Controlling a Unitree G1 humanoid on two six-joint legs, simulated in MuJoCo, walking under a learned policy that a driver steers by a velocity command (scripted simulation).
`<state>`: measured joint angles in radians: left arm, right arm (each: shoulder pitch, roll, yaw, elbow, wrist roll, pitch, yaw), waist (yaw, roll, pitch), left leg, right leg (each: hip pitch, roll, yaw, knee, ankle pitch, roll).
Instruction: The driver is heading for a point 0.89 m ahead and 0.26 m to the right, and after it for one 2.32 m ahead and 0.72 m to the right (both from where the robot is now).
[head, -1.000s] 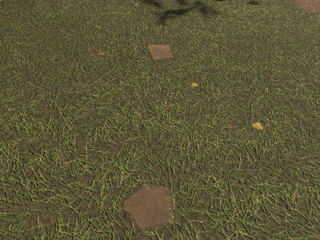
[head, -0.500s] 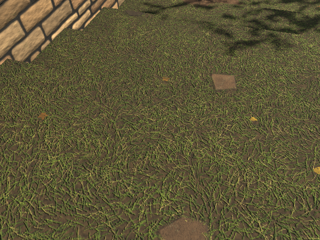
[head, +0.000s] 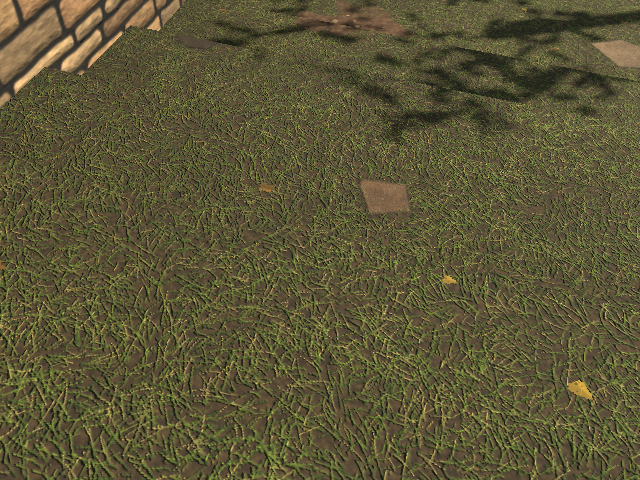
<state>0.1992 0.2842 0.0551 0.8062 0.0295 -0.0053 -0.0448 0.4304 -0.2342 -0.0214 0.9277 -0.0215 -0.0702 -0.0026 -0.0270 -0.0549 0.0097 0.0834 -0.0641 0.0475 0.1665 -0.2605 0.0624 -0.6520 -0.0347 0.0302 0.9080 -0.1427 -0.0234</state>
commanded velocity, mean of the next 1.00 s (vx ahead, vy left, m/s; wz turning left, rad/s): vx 0.49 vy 0.00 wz -0.50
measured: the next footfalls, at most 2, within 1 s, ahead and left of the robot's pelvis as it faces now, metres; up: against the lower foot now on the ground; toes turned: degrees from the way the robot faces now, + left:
right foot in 0.18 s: +0.27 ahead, -0.10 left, +0.00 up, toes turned -9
left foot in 0.70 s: +0.49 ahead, +0.01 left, +0.00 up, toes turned -24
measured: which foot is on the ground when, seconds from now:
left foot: down 0.00-0.20, up 0.22-0.68, down 0.70-1.00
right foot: up 0.00-0.16, down 0.18-0.72, up 0.74-1.00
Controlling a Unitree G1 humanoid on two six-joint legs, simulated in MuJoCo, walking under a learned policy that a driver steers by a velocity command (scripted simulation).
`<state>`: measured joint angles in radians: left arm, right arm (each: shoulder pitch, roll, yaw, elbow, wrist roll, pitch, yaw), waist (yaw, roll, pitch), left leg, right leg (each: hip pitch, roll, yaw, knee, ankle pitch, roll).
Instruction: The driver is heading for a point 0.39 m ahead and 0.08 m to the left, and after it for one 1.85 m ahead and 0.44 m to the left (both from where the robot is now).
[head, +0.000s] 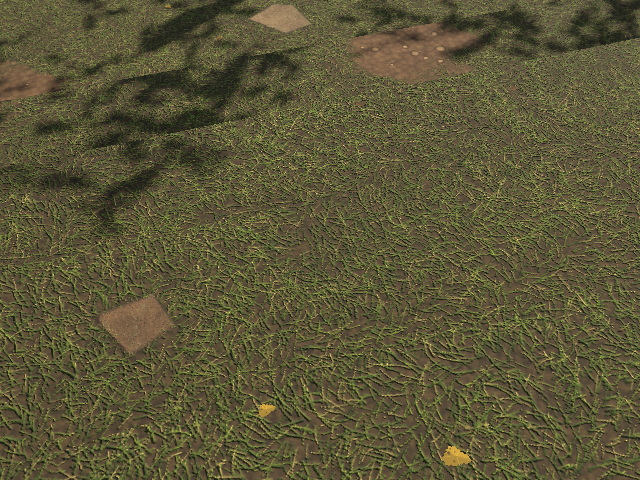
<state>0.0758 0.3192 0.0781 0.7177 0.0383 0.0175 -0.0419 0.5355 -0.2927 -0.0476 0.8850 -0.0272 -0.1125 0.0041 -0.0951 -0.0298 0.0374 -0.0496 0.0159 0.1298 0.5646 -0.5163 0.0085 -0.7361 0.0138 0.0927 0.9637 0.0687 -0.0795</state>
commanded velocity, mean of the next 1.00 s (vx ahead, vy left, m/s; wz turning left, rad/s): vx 0.49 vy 0.00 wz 0.30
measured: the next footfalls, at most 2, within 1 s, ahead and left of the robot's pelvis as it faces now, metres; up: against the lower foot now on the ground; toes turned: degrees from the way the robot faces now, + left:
right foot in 0.22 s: +0.28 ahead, -0.13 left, -0.18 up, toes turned -3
left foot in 0.62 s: +0.52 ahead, +0.07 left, -0.18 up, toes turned +14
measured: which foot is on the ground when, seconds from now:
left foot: down 0.00-0.22, up 0.24-0.60, down 0.62-1.00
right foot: up 0.00-0.20, down 0.22-0.62, up 0.64-1.00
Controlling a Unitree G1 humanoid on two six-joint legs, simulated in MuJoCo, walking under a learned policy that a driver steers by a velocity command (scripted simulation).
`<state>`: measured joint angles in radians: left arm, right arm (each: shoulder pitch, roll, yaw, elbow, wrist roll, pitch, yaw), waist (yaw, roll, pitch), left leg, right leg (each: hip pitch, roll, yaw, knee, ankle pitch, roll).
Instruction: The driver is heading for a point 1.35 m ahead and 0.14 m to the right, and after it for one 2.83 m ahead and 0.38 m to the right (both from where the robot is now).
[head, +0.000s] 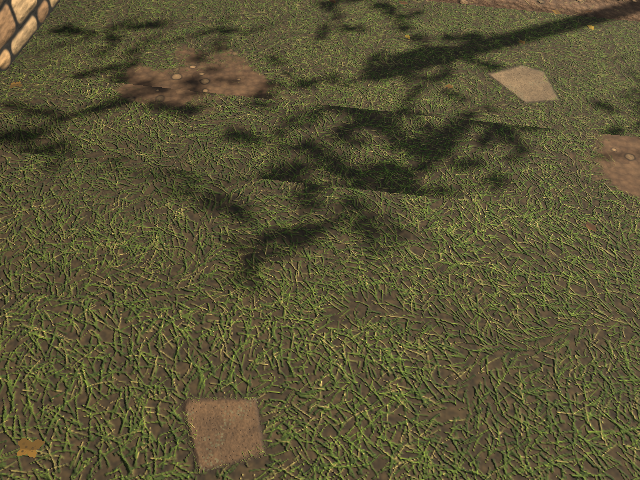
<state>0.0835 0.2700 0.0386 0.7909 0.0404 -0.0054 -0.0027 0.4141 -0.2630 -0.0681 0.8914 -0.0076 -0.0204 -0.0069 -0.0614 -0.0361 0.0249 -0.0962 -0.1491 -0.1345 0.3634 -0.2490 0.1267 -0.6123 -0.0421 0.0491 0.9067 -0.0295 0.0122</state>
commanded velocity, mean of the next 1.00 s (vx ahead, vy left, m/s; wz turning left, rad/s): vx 0.13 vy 0.00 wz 0.21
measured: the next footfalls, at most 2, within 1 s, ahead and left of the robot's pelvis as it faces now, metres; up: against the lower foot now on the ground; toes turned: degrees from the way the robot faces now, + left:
right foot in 0.12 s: +0.13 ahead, -0.11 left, +0.00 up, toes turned +7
left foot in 0.52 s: +0.15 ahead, +0.11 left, +0.00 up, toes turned +9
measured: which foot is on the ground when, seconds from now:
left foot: down 0.00-0.12, up 0.14-0.50, down 0.52-0.98, up 1.00-1.00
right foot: up 0.00-0.10, down 0.12-1.00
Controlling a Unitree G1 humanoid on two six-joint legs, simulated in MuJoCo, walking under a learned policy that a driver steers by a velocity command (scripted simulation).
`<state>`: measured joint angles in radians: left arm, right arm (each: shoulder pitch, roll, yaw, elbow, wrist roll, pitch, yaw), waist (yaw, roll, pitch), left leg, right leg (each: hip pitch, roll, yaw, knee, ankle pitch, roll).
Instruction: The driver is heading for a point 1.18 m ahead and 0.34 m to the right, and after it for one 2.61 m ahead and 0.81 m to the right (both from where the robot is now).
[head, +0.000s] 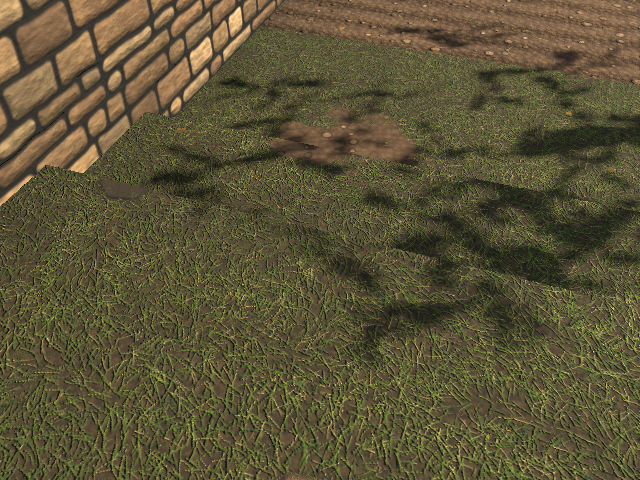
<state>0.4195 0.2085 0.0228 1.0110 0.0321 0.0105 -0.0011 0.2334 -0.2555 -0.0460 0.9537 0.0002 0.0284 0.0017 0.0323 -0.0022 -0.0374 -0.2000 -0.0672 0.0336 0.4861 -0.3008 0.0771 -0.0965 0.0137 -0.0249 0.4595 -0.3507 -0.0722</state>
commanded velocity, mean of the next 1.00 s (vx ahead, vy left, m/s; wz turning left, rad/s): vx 0.46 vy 0.00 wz -0.51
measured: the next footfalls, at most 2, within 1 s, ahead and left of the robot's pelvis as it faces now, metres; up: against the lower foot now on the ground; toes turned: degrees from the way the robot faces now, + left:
left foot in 0.52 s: +0.39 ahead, +0.25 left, -0.19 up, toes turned -12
right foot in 0.98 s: +0.56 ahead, -0.03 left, -0.19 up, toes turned -36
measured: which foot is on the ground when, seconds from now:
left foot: up 0.00-0.50, down 0.52-0.98, up 1.00-1.00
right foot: down 0.00-0.50, up 0.52-0.96, down 0.98-1.00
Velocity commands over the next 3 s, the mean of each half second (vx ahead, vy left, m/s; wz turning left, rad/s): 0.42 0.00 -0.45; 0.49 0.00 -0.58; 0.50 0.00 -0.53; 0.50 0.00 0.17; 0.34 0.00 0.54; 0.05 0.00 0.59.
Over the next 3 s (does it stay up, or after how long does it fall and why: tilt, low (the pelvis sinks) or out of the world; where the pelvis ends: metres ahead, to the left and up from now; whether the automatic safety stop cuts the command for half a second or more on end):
stays up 0.96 -0.51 -0.38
